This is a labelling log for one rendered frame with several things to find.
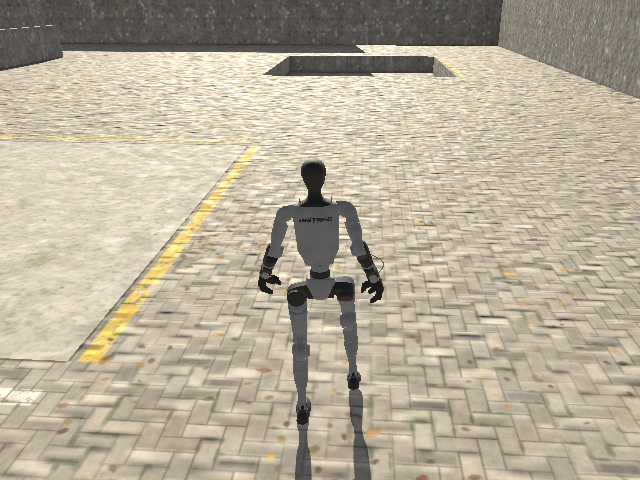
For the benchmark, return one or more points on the robot right forearm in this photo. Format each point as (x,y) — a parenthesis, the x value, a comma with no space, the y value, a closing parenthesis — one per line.
(368,265)

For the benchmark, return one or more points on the robot left forearm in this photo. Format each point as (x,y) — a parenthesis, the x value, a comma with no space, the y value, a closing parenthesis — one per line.
(267,265)

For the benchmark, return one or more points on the left robot upper arm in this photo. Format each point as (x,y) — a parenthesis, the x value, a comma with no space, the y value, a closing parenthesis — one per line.
(284,214)

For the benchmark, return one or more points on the right robot upper arm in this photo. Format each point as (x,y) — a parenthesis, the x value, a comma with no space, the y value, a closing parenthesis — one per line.
(347,210)

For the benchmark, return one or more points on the robot left thigh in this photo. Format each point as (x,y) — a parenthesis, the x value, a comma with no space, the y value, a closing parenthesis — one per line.
(297,305)

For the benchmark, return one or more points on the left robot hand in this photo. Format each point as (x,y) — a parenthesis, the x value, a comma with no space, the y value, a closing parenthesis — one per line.
(272,280)

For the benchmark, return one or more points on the right robot hand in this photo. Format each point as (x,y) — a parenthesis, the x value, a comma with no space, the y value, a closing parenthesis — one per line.
(378,287)

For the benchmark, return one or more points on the right robot shin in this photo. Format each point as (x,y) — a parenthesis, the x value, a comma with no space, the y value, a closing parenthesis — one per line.
(351,345)

